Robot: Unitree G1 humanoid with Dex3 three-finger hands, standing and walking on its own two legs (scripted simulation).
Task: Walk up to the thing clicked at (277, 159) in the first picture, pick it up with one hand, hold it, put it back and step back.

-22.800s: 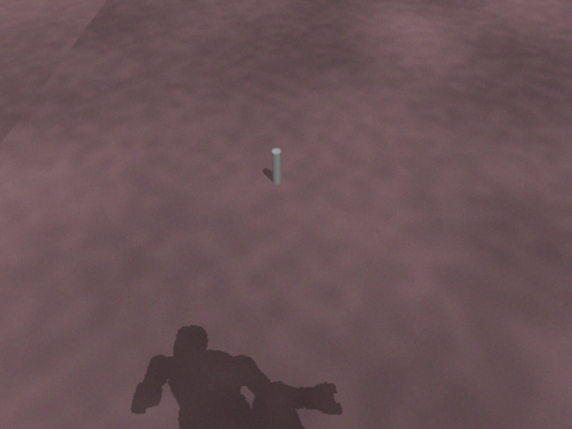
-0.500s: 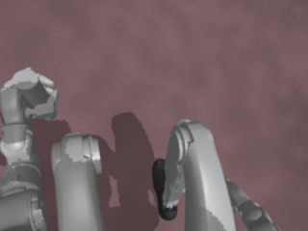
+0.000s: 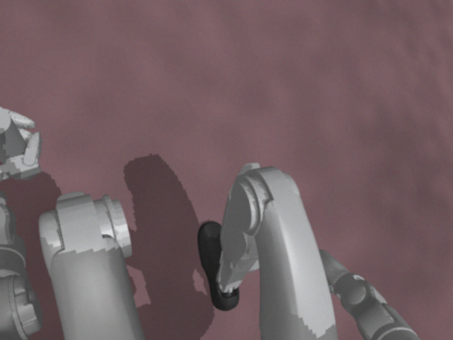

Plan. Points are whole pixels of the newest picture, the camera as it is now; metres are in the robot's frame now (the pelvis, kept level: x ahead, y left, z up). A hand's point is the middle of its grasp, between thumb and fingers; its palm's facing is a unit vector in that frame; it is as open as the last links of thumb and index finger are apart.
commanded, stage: lower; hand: left
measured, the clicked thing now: (11, 149) +0.41 +0.26 -0.15
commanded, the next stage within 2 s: loosen in 0.98 s
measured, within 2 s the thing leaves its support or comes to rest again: rests again in 1.04 s
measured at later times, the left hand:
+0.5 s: hand (24, 148) +0.42 +0.24 -0.16, palm faces +0.21 -0.98 -0.02, open 5.6 cm
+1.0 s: hand (28, 151) +0.42 +0.24 -0.18, palm faces +0.22 -0.98 -0.02, open 5.6 cm
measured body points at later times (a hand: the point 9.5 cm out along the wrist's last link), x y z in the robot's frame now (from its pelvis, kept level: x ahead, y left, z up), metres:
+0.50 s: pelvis -0.01 +0.01 -0.01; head +0.23 +0.16 +0.34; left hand +0.40 +0.29 -0.16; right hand +0.15 -0.25 -0.06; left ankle +0.08 +0.13 -0.26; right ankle +0.13 -0.13 -0.26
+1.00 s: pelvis -0.01 +0.01 -0.01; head +0.23 +0.17 +0.33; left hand +0.40 +0.29 -0.17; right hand +0.15 -0.25 -0.05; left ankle +0.08 +0.13 -0.26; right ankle +0.13 -0.13 -0.26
